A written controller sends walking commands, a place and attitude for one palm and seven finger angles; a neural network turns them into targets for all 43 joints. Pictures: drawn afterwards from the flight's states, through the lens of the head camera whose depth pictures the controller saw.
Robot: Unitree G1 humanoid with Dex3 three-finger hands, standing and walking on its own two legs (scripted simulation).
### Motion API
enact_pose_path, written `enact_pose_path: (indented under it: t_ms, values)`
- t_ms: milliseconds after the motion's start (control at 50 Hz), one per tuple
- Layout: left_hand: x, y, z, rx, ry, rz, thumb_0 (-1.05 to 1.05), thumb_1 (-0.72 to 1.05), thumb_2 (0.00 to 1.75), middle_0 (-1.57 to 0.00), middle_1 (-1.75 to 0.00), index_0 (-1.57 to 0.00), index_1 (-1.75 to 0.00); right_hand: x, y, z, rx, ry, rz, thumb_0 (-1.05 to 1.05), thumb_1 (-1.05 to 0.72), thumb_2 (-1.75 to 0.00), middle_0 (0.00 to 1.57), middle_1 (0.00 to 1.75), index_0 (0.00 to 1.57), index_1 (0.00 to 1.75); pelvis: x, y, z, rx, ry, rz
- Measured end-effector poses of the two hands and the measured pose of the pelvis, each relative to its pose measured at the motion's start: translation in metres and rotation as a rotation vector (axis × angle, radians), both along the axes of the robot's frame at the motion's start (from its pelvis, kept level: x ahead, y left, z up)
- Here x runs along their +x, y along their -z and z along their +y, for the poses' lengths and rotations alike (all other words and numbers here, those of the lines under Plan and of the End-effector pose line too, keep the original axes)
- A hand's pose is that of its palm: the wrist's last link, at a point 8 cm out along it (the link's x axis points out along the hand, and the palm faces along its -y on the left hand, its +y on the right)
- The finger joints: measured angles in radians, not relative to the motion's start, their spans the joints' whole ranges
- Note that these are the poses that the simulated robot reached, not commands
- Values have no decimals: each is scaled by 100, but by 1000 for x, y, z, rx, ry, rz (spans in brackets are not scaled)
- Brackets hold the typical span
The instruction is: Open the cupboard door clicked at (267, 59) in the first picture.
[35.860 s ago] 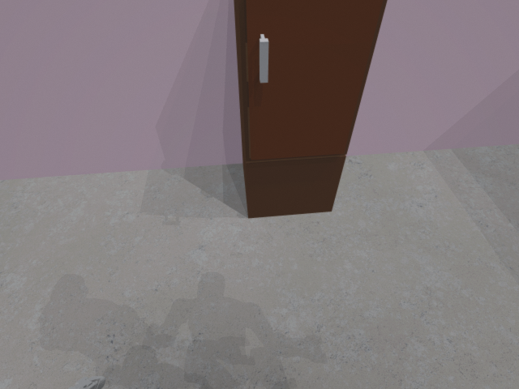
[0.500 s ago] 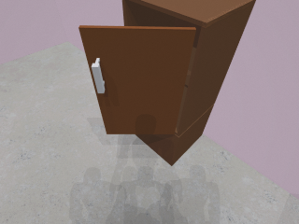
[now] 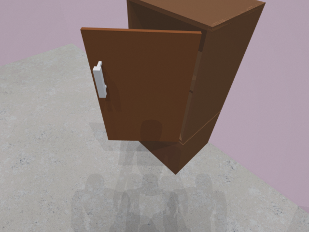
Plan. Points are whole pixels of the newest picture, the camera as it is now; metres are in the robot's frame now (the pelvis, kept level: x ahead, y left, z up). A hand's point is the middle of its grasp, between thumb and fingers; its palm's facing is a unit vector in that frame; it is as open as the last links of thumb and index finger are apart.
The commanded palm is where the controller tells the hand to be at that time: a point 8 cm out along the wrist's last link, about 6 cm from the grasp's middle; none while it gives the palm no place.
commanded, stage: shuffle to correct the standing spot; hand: left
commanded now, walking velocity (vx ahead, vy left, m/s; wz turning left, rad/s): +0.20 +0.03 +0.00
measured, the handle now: (101, 79) +0.60 +0.24 +0.06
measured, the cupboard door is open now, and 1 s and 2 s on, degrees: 45 45 45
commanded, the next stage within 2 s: come to a stop and stand still in 0.16 s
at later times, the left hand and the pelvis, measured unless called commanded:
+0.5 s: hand out of the picture +0.10 +0.18 -0.18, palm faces +0.04 -0.98 -0.21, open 7.3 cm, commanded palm none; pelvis +0.08 +0.00 -0.01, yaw +0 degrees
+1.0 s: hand out of the picture +0.06 +0.22 -0.18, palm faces +0.03 -0.97 -0.23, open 7.4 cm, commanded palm none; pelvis +0.01 +0.04 -0.01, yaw +0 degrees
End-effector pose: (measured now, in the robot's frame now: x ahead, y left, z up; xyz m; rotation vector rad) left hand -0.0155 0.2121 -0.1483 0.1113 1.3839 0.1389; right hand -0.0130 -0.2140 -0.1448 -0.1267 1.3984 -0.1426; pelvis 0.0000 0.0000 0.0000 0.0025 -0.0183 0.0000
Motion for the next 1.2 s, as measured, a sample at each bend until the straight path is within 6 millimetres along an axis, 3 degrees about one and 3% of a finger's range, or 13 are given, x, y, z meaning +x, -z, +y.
enact_pose_path:
  t_ms: [120,240,300,400,480,560,720,820,920,1080,1200]
  values:
    - [-5,7,0,-19,-39,34,1,91,90,-20,-30,-20,-30,0,2,-1,-13,3,36,0,-90,-90,20,30,20,30,15,5,3,-8,-3,9]
    - [0,12,6,-36,-48,91,1,91,90,-20,-30,-20,-30,12,1,6,-29,25,45,0,-90,-90,20,30,19,30,40,10,11,0,9,22]
    - [17,11,8,-28,-17,106,1,91,90,-20,-30,-19,-30,17,2,11,-25,50,41,0,-90,-90,20,30,19,30,53,10,11,6,29,24]
    - [71,9,6,5,3,24,1,91,90,-20,-30,-19,-30,24,10,16,8,64,88,0,-90,-90,20,30,20,30,72,13,3,11,20,16]
    - [100,4,10,47,0,-23,2,94,90,-20,-30,-20,-30,43,12,17,22,72,102,0,-90,-90,20,30,20,30,84,10,0,0,2,25]
    - [118,0,16,63,0,-55,2,94,90,-20,-30,-20,-30,72,8,16,13,62,53,0,-91,-90,20,30,20,30,83,6,0,7,1,32]
    - [127,-2,27,70,11,-112,1,92,90,-20,-30,-20,-30,97,5,-9,-62,27,-55,2,-93,-90,20,30,20,30,67,8,9,4,10,26]
    - [111,1,34,81,41,-154,1,91,90,-20,-30,-20,-30,110,3,-12,-67,9,-165,1,-92,-90,20,30,19,30,40,13,16,-12,2,3]
    - [85,2,48,67,37,-154,1,91,90,-20,-30,-20,-30,111,-6,3,-62,-23,-273,1,-91,-90,20,30,19,30,21,14,29,-9,5,-45]
    - [29,-6,64,74,6,-126,1,91,90,-20,-30,-20,-30,82,-8,26,-21,-72,-260,0,-90,-90,20,30,20,30,-5,7,39,-9,-12,-37]
    - [-25,-4,61,57,-32,-33,1,91,90,-20,-30,-19,-30,49,-5,24,-30,-66,-190,0,-92,-90,20,30,20,30,-18,5,42,-15,-25,-29]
